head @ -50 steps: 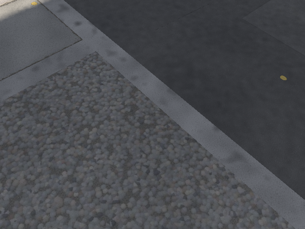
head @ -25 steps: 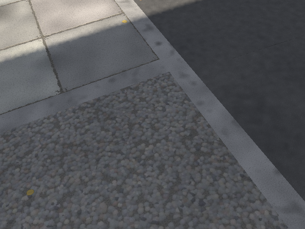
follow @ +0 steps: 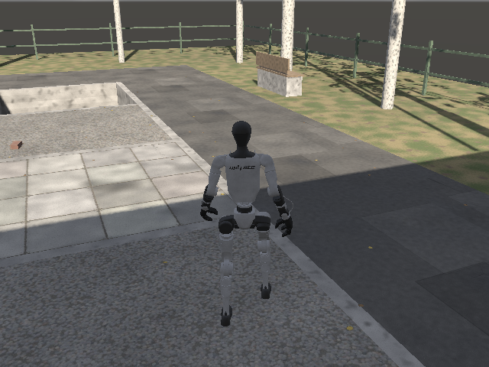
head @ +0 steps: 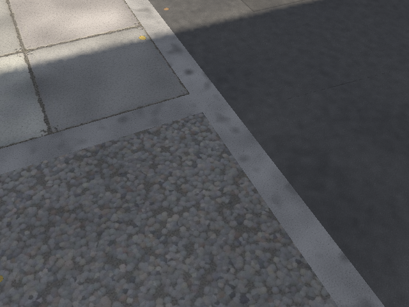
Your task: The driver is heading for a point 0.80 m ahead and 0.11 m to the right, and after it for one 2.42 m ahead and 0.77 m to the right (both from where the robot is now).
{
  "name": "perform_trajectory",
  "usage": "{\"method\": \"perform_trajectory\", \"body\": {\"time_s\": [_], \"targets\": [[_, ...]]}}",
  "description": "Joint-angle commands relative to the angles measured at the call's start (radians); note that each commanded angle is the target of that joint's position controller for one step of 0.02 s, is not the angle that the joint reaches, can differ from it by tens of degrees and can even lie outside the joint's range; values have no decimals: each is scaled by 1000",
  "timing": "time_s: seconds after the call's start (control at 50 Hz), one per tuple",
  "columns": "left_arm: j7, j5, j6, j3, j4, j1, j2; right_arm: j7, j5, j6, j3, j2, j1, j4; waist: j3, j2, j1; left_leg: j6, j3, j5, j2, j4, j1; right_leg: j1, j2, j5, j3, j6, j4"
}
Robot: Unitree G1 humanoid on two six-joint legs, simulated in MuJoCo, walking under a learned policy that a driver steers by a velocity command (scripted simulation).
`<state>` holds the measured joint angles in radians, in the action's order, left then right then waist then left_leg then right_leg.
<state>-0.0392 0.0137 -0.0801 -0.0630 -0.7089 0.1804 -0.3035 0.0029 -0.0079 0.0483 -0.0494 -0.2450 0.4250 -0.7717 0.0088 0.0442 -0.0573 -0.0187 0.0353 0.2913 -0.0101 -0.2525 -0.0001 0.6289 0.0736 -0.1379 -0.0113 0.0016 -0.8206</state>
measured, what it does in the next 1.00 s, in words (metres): walks ahead: right foot, then left foot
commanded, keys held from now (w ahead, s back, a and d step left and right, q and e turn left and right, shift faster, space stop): w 0.96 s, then w+e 0.04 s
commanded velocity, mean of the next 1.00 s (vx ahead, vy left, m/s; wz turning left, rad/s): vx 0.48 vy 0.00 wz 0.01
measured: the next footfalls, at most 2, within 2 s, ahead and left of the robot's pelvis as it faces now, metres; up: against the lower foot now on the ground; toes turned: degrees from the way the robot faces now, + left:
right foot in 0.16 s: +0.24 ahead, -0.15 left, +0.00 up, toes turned -2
left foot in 0.72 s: +0.55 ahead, +0.09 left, +0.00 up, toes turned +1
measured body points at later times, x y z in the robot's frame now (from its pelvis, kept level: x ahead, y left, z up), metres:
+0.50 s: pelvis +0.24 -0.06 +0.00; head +0.26 -0.07 +0.45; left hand +0.28 +0.21 -0.11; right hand +0.41 -0.33 -0.09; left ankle +0.40 +0.12 -0.67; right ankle +0.20 -0.15 -0.74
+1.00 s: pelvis +0.53 +0.00 +0.00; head +0.55 +0.01 +0.45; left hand +0.69 +0.26 -0.10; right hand +0.57 -0.28 -0.11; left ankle +0.51 +0.09 -0.74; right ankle +0.63 -0.18 -0.67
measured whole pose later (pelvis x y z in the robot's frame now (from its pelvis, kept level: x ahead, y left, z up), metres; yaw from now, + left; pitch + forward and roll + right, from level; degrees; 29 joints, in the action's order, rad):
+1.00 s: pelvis +0.53 +0.00 +0.00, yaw -1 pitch +1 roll +1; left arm -0.01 0.01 -0.06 -0.05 -0.74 0.17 -0.31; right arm -0.02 0.00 0.09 -0.05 -0.26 0.34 -0.81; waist -0.02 0.05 -0.04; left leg -0.07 -0.05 0.16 -0.06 -0.27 0.13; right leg 0.67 0.13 -0.14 0.04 0.01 -0.95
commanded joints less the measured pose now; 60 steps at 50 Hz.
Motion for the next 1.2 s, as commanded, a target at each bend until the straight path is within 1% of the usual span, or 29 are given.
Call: {"method": "perform_trajectory", "body": {"time_s": [0.02, 0.1, 0.14, 0.16, 0.18, 0.2, 0.22, 0.24, 0.26, 0.28, 0.32, 0.36, 0.42, 0.5, 0.62, 0.68, 0.7, 0.72, 0.74, 0.76, 0.78, 0.8, 0.82, 0.84, 0.92, 0.96, 1.06, 1.14, 1.2], "targets": [[-15, 6, -21, 13, 115, -184, -14, 2, -9, 19, -44, -185, -24, 55, -102, -168, -25, -172, 107, -176, 200, 115, 112, -26, -28, 108, -27, 7, 160], [-20, 13, -19, -1, 131, -175, -69, 0, -21, 21, -53, -217, -19, 31, -114, -170, 10, -150, 130, -230, 267, 77, 52, -100, -37, 68, -10, -43, 252], [-7, 6, -16, -26, 101, -42, -111, 2, -15, 13, -53, -221, -31, 27, -21, -158, 94, -114, 75, -555, 228, -115, 38, -297, -88, 33, -52, -87, 283], [4, 5, -12, -45, 62, 113, -148, 5, -6, 10, -41, -192, -19, 27, 86, -137, 164, -83, 26, -628, 178, -326, 119, -522, -77, 37, -43, -118, 266], [14, -20, -11, -64, 50, 255, -246, 4, 6, 17, -12, -108, 55, 62, 268, 63, 175, -16, -25, -344, 78, -726, 432, -898, 179, -69, 310, -235, 277], [2, -18, -11, -60, 28, 320, -254, 4, -7, 37, 7, -49, 108, 56, 399, 285, 160, 9, 74, 280, -53, -961, 619, -1014, 314, -354, 754, -316, 504], [4, -9, -14, -36, 31, 261, -174, -3, -36, 46, -21, -159, 9, 60, 254, 179, 168, -3, 114, 244, 9, -1067, 734, -912, 297, -451, 724, -269, 563], [6, -4, -12, -26, 38, 187, -151, -6, -42, 51, -26, -186, -79, 84, 122, 103, 147, -21, 71, 155, 62, -1060, 768, -772, 273, -390, 587, -238, 564], [5, -11, -10, -20, 45, 125, -132, -3, -25, 52, -23, -174, -120, 88, 58, 27, 119, -25, 50, 70, 102, -1011, 735, -640, 232, -275, 479, -225, 575], [2, -22, -12, -13, 51, 84, -109, -1, -12, 46, -26, -160, -120, 83, 20, 27, 84, -25, 51, 10, 133, -960, 686, -540, 188, -181, 395, -219, 599], [2, -24, -25, -10, 49, 50, -88, -2, -13, 26, -24, -128, -72, 60, 22, 60, 42, -16, 47, -46, 152, -923, 605, -449, 150, -108, 308, -231, 654], [4, -18, -37, -12, 32, 53, -93, 2, -6, 12, -23, -114, -85, 58, -6, 42, 29, 1, 38, -92, 157, -873, 623, -412, 142, -46, 245, -246, 692], [15, -15, -36, -17, 3, 94, -108, 5, 7, 15, -20, -108, -192, 88, -52, 5, 52, 30, 38, -230, 167, -724, 717, -446, 140, 29, 192, -252, 720], [27, -5, -21, -21, -25, 145, -130, -11, 2, 35, -8, -80, -324, 115, -74, -1, 103, 34, 0, -401, 134, -474, 687, -486, 112, 94, 103, -217, 716], [34, 8, 10, -29, -80, 229, -155, -48, -11, 51, -3, -86, -467, 175, -103, 5, 145, -1, -15, -337, 92, -294, 686, -649, 175, 142, 106, -204, 643], [41, 10, 24, -37, -88, 208, -177, -54, -9, 56, -17, -124, -398, 168, -48, 39, 89, -45, -48, -218, 46, -252, 552, -713, 185, 395, 102, -174, 528], [43, 9, 30, -35, -87, 188, -176, -49, -6, 56, -34, -153, -289, 139, 25, 39, 24, -71, -83, -222, 10, -222, 394, -700, 149, 565, 67, -153, 390], [47, -1, 33, -20, -80, 191, -142, -37, -2, 55, -59, -208, -122, 94, 150, 19, -48, -109, -56, -249, 40, -249, 124, -589, 95, 549, 25, -118, 174], [44, -16, 19, 12, -43, 277, -48, -28, 24, 52, -82, -314, 17, 79, 332, -167, -45, -242, 331, -198, 309, -274, -296, -224, -21, 189, -18, -53, -223], [38, -5, -3, 26, -55, 303, -17, -31, 7, 49, -73, -282, 52, 61, 429, -329, -39, -331, 706, -35, 416, -103, -432, 15, -143, -421, 86, -24, -444], [30, 22, -21, 0, -38, 217, -120, -31, -2, 48, -50, -214, 6, 67, 298, -237, -57, -279, 621, 55, 385, -66, -349, 127, -76, -402, 149, -37, -520], [27, 33, -29, -1, -10, 128, -132, -27, -2, 44, -40, -186, -60, 76, 175, -177, -40, -244, 473, 14, 347, -52, -210, 150, -24, -318, 111, -47, -498], [28, 17, -30, 1, -1, 86, -120, -29, 4, 43, -32, -164, -124, 79, 88, -101, -6, -227, 373, -81, 306, -21, -61, 120, 17, -239, 87, -43, -429], [30, 3, -21, -7, -5, 85, -117, -32, 11, 47, -23, -135, -166, 85, 50, -105, 27, -215, 305, -152, 270, 11, 38, 67, 50, -183, 91, -38, -367], [35, -4, 18, 1, -19, 124, -63, -32, 8, 69, -29, -152, -187, 59, 6, -115, 82, -238, 169, -297, 233, 106, 184, -5, 71, -89, 75, 1, -267], [39, -11, 19, 3, 4, 53, -56, -23, 8, 67, -33, -165, -164, 38, -25, -99, 67, -237, 121, -344, 223, 125, 174, 47, 77, 6, 71, 20, -163], [17, 3, 7, 16, 32, -90, -22, -9, 9, 58, -36, -191, -119, 1, -57, -97, 3, -178, -27, -329, 199, 141, 122, 16, 38, 254, 32, 4, 124], [-7, 3, 3, 15, 78, -173, -23, -2, 8, 38, -39, -197, -90, -37, -92, -85, -21, -153, -83, -457, 241, 77, 3, 37, 4, 227, 30, -29, 233], [-27, -12, -1, -6, 95, -120, -65, 19, -2, 11, -48, -227, -135, -28, -27, -134, 25, -105, -115, -785, 247, -95, -63, -57, -55, 109, -24, -64, 254]]}}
